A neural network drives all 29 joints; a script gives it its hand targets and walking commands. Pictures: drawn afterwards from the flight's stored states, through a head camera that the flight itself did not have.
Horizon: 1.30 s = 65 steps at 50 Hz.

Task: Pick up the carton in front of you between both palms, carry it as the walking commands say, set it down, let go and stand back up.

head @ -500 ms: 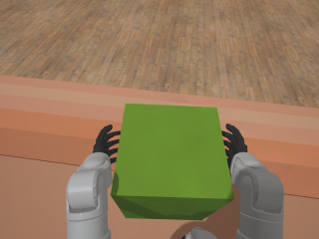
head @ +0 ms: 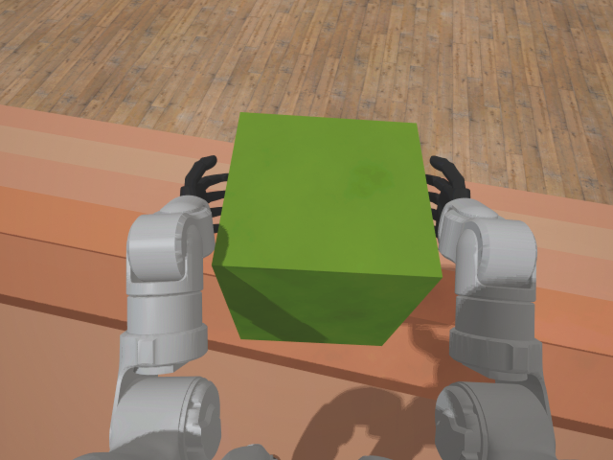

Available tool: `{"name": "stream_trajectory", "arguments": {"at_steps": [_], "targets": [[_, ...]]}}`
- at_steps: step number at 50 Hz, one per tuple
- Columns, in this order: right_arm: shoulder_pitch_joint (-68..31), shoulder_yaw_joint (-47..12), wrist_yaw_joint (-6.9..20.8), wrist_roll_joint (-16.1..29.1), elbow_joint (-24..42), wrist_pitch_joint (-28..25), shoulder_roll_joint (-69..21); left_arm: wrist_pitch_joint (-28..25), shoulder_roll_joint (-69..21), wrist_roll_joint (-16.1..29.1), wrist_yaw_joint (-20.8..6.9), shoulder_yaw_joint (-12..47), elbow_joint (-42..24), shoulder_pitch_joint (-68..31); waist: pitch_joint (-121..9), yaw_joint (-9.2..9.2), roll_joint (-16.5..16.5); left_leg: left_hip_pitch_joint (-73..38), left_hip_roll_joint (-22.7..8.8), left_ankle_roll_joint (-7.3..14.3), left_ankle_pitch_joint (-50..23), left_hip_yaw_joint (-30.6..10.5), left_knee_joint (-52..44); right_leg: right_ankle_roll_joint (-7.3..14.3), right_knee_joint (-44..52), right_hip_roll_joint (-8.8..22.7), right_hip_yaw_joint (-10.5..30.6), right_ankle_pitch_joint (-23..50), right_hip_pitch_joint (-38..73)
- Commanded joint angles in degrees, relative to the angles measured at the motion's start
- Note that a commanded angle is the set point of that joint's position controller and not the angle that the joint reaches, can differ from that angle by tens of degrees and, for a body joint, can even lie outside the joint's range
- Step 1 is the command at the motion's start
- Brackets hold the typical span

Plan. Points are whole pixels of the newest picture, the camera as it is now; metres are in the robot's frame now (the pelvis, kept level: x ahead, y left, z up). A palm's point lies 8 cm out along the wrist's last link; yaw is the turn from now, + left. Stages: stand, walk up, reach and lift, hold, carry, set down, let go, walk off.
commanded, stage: carry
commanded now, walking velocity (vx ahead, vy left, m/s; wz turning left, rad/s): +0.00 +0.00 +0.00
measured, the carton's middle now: (319, 242) +0.37 +0.01 +0.03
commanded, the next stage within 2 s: none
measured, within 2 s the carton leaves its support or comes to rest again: neither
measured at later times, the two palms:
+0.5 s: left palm (218, 152) +0.46 +0.15 +0.11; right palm (452, 155) +0.46 -0.15 +0.11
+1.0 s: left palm (209, 145) +0.47 +0.16 +0.11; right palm (443, 152) +0.46 -0.14 +0.11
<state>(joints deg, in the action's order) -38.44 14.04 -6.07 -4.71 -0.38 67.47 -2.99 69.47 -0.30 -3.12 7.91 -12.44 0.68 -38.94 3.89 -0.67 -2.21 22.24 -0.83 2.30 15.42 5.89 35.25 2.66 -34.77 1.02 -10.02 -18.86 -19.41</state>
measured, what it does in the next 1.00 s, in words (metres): walks ahead: right foot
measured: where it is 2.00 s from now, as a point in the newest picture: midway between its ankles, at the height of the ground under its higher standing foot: outside the picture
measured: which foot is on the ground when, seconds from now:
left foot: down 0.00-1.00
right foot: down 0.00-0.20, up 0.22-0.30, down 0.32-1.00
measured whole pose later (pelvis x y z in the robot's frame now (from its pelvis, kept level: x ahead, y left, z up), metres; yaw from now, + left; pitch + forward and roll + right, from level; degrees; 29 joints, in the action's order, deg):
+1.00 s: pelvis +0.11 +0.01 +0.00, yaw +0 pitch +6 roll +0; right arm -36.8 14.0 -6.7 -3.1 -4.6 67.7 -1.8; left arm 68.9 -0.7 -3.8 7.8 -11.1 5.7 -37.7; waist -2.4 0.3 -0.1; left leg 18.6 0.6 2.9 19.7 4.7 32.7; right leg 2.0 -30.9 -0.4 -6.2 -20.5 -16.2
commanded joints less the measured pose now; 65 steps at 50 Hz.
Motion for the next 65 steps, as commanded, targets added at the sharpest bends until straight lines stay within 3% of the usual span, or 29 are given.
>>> {"name": "stream_trajectory", "arguments": {"at_steps": [1,5,7,9,10,11,12,14,15,16,19,20,24,26,28,30,32,34,37,40,43,44,46,51,53,54,59,61,65], "targets": [[-35.6,-41.6,11.8,25.1,5.8,0.7,-60.1,-0.8,-63.8,25.7,-14.0,39.6,-7.5,-38.9,-36.8,0.41,7.6,-23.8,-9.0,4.4,-62.2,-6.5,2.9,-0.8,5.2,0.8,2.3,21.1,8.0],[-35.8,-42.2,11.2,24.2,8.5,0.6,-59.9,-1.1,-61.5,24.5,-13.6,41.1,-9.3,-39.5,-33.2,-1.92,-8.4,3.9,2.0,-1.2,1.3,2.5,0.4,5.3,-0.4,11.1,9.8,78.9,35.0],[-35.1,-44.4,11.7,25.4,7.5,1.3,-59.5,-1.5,-60.0,22.6,-13.0,38.4,-10.1,-36.0,-33.6,-2.59,-11.1,0.7,1.9,-0.9,-2.5,1.3,-6.7,6.4,-1.0,11.4,9.8,79.4,35.6],[-34.7,-42.0,12.0,24.5,6.9,0.9,-57.7,-1.2,-60.4,23.4,-12.8,41.8,-8.6,-37.3,-33.1,0.27,-0.6,-14.3,0.1,-0.3,-33.2,1.6,-11.5,2.8,-6.5,6.2,4.7,61.1,22.5],[-32.4,-42.7,12.2,23.6,4.2,1.4,-56.6,-1.2,-59.8,22.1,-13.2,40.4,-7.1,-34.1,-34.9,1.17,7.6,-30.8,-5.1,1.1,-60.6,-2.0,-4.9,0.2,-10.1,3.3,3.2,39.1,6.4],[-30.5,-41.7,12.3,22.6,5.2,1.0,-56.7,-0.7,-61.7,23.1,-13.7,41.9,-6.5,-35.7,-36.1,3.91,15.7,-41.9,-13.4,7.1,-86.0,-11.9,-1.4,-1.2,-11.0,-0.8,2.9,-0.3,-7.7],[-31.5,-41.8,12.4,23.5,3.4,1.1,-56.1,-1.1,-61.3,23.5,-13.9,41.7,-9.6,-39.5,-33.2,3.63,15.7,-47.7,-15.5,9.4,-87.6,-14.2,-0.5,-2.6,-4.5,-1.4,5.4,-12.8,-16.4],[-36.9,-44.1,13.3,26.6,7.9,0.8,-60.0,-1.5,-60.3,22.6,-13.3,40.7,-9.3,-40.3,-33.6,5.13,12.3,-42.8,-11.3,6.8,-73.5,-10.5,0.0,-2.4,4.7,-2.2,2.9,-0.5,-10.8],[-39.5,-44.4,13.2,29.5,9.3,0.5,-60.4,-1.6,-59.9,23.6,-12.9,41.1,-11.7,-40.8,-35.5,2.90,10.5,-37.7,-8.9,4.6,-62.5,-8.0,0.1,-1.6,12.3,-2.1,3.2,10.9,-2.0],[-41.2,-44.9,13.0,29.4,12.0,0.5,-60.4,-1.5,-59.9,22.8,-13.2,40.0,-10.7,-38.5,-36.5,2.14,7.5,-27.1,-8.0,2.9,-48.3,-5.3,0.7,-0.9,15.9,0.1,3.5,24.0,10.2],[-36.8,-44.6,13.3,26.7,6.3,1.3,-58.1,-1.0,-57.1,19.2,-13.3,37.7,-1.0,-30.7,-37.0,-0.81,-12.5,5.4,0.6,-1.5,10.9,-2.9,6.2,7.2,1.4,15.9,17.0,85.8,39.8],[-36.4,-44.7,13.5,27.6,3.5,1.2,-59.5,-1.3,-57.2,20.0,-13.4,38.3,-4.5,-33.7,-36.3,-2.21,-11.2,8.2,2.2,-1.8,14.3,-2.1,6.4,9.0,1.2,16.2,16.9,89.9,41.8],[-35.5,-42.3,13.0,26.1,3.6,0.6,-59.7,-2.0,-62.0,23.9,-13.9,40.2,-7.6,-38.3,-34.2,-1.73,-6.3,3.2,0.5,-1.6,3.8,-1.1,-2.7,7.2,2.7,12.4,11.6,72.5,34.7],[-36.5,-40.6,12.8,24.9,5.2,0.6,-58.6,-2.1,-61.6,24.3,-13.5,41.1,-6.8,-39.7,-33.7,-0.71,-2.5,-11.1,-0.9,-0.9,-15.0,-1.9,-11.6,3.7,1.9,8.7,9.4,53.7,22.4],[-36.9,-39.5,12.5,24.3,4.2,0.8,-57.3,-1.8,-61.8,25.1,-13.3,42.5,-9.0,-40.9,-35.6,0.34,11.9,-27.3,-9.8,3.1,-57.1,-7.7,-2.9,0.5,-0.1,3.8,7.8,23.8,7.5],[-29.1,-37.9,12.3,22.2,-2.7,1.5,-55.8,-0.9,-62.3,26.7,-13.5,42.2,-6.1,-41.4,-35.8,1.29,13.2,-33.5,-13.2,5.8,-71.6,-11.0,0.2,-1.2,2.9,1.6,6.4,11.1,-0.1],[-31.5,-39.3,12.8,22.6,0.0,0.8,-57.1,-1.6,-63.4,25.9,-14.2,42.1,-4.5,-39.9,-34.6,1.27,8.0,-28.0,-11.6,5.8,-63.5,-9.6,-1.4,-1.7,5.8,1.6,6.4,12.0,5.3],[-38.0,-39.3,12.7,23.9,4.7,0.2,-58.3,-2.0,-64.1,26.7,-14.2,42.0,-4.2,-41.2,-34.2,1.43,8.7,-22.2,-8.2,3.9,-53.8,-7.2,0.2,-0.7,4.4,1.8,6.0,28.6,11.2],[-35.1,-40.5,12.2,24.3,2.4,0.8,-58.1,-2.2,-63.0,26.5,-14.2,40.5,-3.7,-38.5,-35.4,0.62,-0.9,-14.4,-6.0,2.1,-34.2,-6.7,0.5,1.9,1.7,7.2,8.9,51.3,19.2],[-37.6,-41.8,12.5,25.4,3.8,0.6,-58.6,-2.2,-62.3,25.4,-13.8,40.3,-6.4,-41.2,-35.0,0.21,0.4,-16.3,-5.1,2.2,-31.5,-5.7,-2.6,1.1,2.5,6.6,8.2,42.6,16.5],[-36.4,-40.5,12.7,24.5,3.5,0.8,-57.6,-1.5,-63.2,25.3,-13.5,40.5,-4.3,-39.2,-35.9,0.89,6.2,-23.8,-9.1,4.3,-50.8,-9.6,-1.0,-0.7,3.8,3.6,7.8,26.0,10.2],[-34.2,-40.5,13.0,25.6,0.0,1.3,-58.6,-1.5,-61.5,24.4,-13.0,39.0,-3.5,-39.4,-34.6,1.31,2.9,-21.6,-8.4,4.2,-51.3,-8.7,-1.7,-1.0,1.6,3.0,6.6,26.0,10.8],[-34.4,-40.2,13.5,25.1,1.6,1.1,-58.0,-1.5,-63.4,23.5,-13.2,39.5,-1.3,-36.5,-34.6,0.96,6.3,-19.9,-7.7,3.2,-48.3,-8.0,-0.7,-0.8,3.4,4.0,7.1,27.8,12.2],[-37.6,-40.6,14.0,25.6,-0.8,0.0,-60.2,-2.5,-63.4,22.6,-13.6,38.7,-2.1,-39.8,-34.7,0.42,-1.0,-12.8,-5.0,2.1,-29.4,-5.8,-0.9,0.2,1.6,6.8,9.2,43.7,17.0],[-39.3,-40.7,13.2,26.9,1.6,-0.1,-61.4,-2.7,-64.2,24.8,-13.6,39.2,-2.4,-38.7,-36.4,0.45,0.8,-13.4,-5.5,1.6,-25.8,-5.7,-0.5,1.8,1.2,7.8,10.2,47.3,17.4],[-37.7,-40.4,13.2,25.8,0.9,0.0,-60.7,-2.7,-63.3,24.3,-13.5,39.0,-3.2,-39.8,-35.2,0.57,-1.9,-14.2,-6.5,1.4,-26.9,-7.2,-1.0,1.5,1.6,8.5,9.9,44.2,17.1],[-36.6,-39.2,13.4,26.3,-0.8,0.4,-60.4,-2.2,-60.9,24.1,-13.5,38.2,-3.0,-39.1,-34.3,1.46,3.8,-17.7,-8.1,3.2,-33.2,-9.3,-2.4,0.7,3.0,6.6,10.2,29.0,12.6],[-35.4,-39.2,13.8,25.1,-2.7,0.5,-59.9,-2.2,-62.3,24.8,-13.6,38.5,-2.5,-41.6,-32.9,0.74,4.3,-17.3,-8.4,3.2,-29.6,-9.0,-4.2,0.0,5.0,5.0,10.1,17.8,10.7],[-39.3,-38.3,14.2,26.3,-2.2,0.5,-59.6,-1.8,-64.7,24.8,-14.3,37.8,1.9,-38.7,-30.1,1.24,3.8,-13.0,-7.8,2.1,-15.6,-9.2,-8.9,0.3,7.2,5.2,10.4,11.6,11.8]]}}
